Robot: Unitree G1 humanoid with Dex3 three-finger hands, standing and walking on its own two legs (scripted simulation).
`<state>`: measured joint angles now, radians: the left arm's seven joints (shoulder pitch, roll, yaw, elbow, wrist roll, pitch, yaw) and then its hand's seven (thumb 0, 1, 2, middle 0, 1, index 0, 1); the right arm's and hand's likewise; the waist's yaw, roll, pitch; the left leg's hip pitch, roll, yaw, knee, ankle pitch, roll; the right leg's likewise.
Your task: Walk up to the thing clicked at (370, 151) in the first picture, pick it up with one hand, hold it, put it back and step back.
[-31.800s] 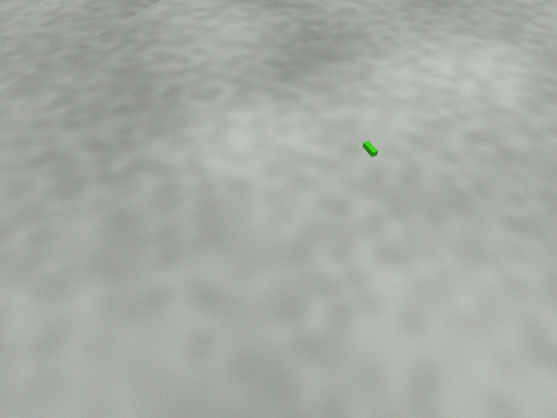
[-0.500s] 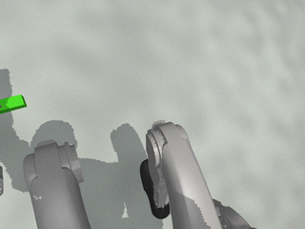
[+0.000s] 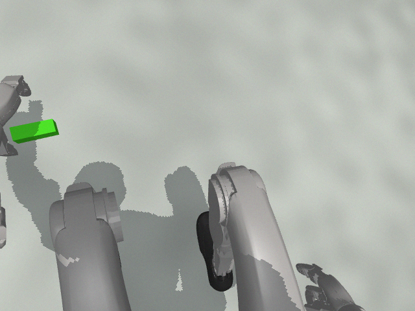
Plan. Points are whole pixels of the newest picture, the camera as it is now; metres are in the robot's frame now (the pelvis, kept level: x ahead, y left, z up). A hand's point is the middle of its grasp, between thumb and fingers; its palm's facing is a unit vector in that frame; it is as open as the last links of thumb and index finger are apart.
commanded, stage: withdraw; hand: left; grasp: from above
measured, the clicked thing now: (35, 131) +0.48 +0.30 -0.32
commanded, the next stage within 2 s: home in 0.12 s
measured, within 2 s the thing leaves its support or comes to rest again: neither
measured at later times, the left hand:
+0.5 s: hand out of the picture +0.44 +0.31 -0.08, palm faces -0.37 -0.20 -0.91, open 11.2 cm
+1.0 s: hand out of the picture +0.26 +0.25 +0.13, palm faces -0.06 -0.87 -0.50, open 7.4 cm
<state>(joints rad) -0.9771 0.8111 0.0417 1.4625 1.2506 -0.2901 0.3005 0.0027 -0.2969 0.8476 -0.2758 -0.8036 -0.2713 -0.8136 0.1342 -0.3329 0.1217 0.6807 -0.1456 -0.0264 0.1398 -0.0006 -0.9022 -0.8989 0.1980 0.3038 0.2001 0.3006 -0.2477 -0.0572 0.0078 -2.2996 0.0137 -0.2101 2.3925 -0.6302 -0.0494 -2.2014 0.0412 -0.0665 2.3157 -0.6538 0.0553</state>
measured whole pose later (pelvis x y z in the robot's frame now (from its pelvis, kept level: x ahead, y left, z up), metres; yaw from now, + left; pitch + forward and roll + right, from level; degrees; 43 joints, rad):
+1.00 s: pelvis +0.02 +0.00 +0.23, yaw +7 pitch +25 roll -5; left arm 0.04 0.35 0.00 0.22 0.24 0.26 0.05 0.01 0.89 0.90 -0.21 -0.30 -0.21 -0.30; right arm 0.07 -0.24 0.00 0.55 0.03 -0.07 -0.03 0.01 -0.91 -0.90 0.20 0.30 0.20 0.30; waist -0.04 0.03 -0.20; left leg -1.53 0.04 -0.10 1.67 -0.59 -0.03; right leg -1.45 -0.01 -0.04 1.62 -0.62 0.04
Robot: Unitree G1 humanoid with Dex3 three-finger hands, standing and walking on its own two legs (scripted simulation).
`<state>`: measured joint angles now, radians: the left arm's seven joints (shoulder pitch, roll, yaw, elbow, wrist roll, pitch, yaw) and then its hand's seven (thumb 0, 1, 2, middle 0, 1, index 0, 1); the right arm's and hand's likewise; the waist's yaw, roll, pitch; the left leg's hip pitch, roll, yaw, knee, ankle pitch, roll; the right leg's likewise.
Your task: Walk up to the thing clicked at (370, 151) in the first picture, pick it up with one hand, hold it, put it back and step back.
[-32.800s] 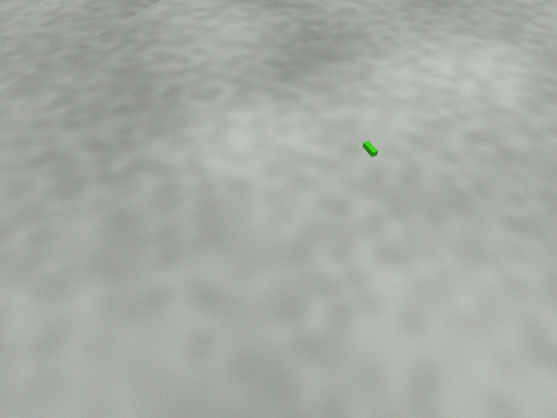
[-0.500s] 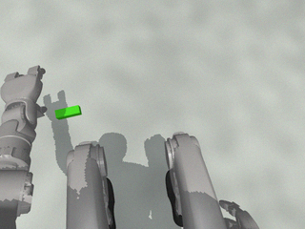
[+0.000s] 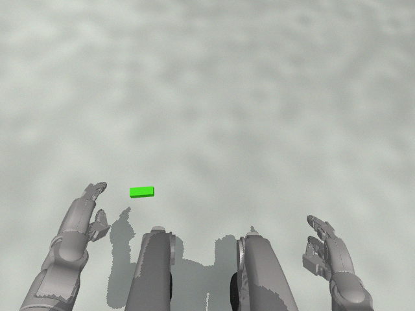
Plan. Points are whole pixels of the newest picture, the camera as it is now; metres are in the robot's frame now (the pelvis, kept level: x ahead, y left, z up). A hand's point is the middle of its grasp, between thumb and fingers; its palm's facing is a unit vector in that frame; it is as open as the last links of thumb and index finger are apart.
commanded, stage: home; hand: left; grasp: from above
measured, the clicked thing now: (142, 192) +0.49 +0.24 -0.55
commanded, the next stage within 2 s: none
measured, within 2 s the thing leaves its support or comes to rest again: neither
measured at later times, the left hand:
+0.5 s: hand (76, 225) +0.24 +0.19 +0.10, palm faces +0.11 -0.97 -0.20, open 7.4 cm
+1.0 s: hand (76, 239) +0.22 +0.18 +0.11, palm faces +0.10 -0.97 -0.20, open 7.4 cm
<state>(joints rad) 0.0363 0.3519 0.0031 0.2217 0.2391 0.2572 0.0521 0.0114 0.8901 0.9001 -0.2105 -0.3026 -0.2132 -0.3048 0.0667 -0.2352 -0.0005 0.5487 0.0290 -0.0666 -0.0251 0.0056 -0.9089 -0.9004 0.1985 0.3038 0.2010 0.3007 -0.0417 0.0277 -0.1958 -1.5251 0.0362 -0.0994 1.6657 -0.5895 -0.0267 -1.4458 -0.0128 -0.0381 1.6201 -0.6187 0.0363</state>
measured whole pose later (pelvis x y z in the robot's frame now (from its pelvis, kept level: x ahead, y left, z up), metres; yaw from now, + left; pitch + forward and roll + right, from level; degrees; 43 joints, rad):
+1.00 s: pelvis +0.07 -0.01 +0.15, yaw +3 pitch +9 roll -2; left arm 0.50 0.22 0.03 -0.13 -0.05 0.46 0.01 0.01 0.91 0.90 -0.20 -0.30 -0.20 -0.30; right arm 0.28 -0.22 0.03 0.53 0.00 -0.25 -0.18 0.01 -0.90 -0.90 0.20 0.30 0.20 0.30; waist -0.03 0.05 -0.15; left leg -0.70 0.04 -0.07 1.01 -0.47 -0.03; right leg -0.63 -0.02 -0.05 0.95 -0.49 0.03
